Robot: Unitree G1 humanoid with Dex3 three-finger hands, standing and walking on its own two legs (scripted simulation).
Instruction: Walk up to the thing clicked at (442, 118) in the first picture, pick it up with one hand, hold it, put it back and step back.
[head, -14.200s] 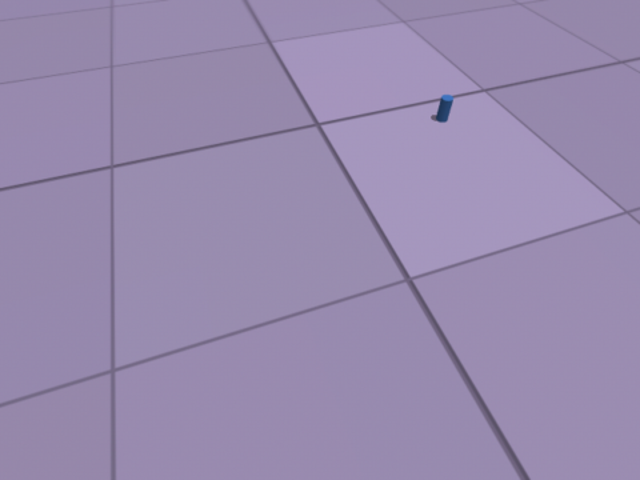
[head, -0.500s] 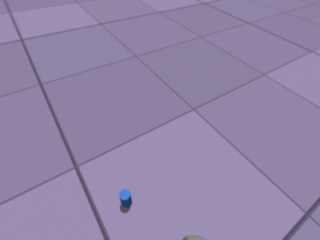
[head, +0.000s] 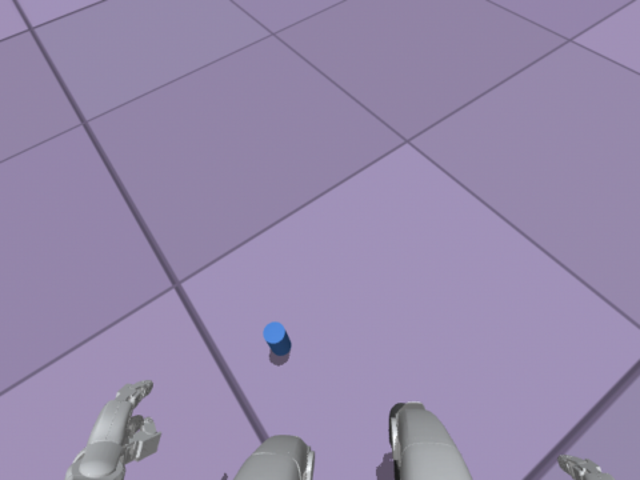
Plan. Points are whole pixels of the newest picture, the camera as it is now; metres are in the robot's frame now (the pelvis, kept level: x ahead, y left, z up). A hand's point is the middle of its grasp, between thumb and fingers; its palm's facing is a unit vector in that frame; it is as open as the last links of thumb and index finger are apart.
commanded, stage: walk up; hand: left
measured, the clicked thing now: (277, 339) +0.46 +0.20 -0.67
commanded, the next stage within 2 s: stand in 1.00 s
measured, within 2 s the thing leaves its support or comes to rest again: neither
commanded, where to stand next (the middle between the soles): +0.06 +0.00 m, yaw -4 degrees
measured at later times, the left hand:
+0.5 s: hand out of the picture +0.08 +0.25 -0.12, palm faces -0.16 -0.91 -0.37, open 7.4 cm
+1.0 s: hand (172, 414) +0.19 +0.24 -0.12, palm faces -0.08 -0.90 -0.42, open 7.4 cm
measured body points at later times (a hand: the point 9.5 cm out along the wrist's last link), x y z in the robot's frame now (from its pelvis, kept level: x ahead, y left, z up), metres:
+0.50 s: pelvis +0.01 -0.02 +0.02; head +0.02 -0.02 +0.47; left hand +0.09 +0.30 -0.10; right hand +0.01 -0.37 -0.07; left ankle -0.04 +0.13 -0.70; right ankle +0.03 -0.15 -0.70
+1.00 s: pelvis +0.03 -0.01 +0.01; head +0.11 -0.02 +0.45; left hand +0.19 +0.29 -0.10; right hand +0.08 -0.33 -0.12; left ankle +0.07 +0.10 -0.71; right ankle +0.03 -0.15 -0.70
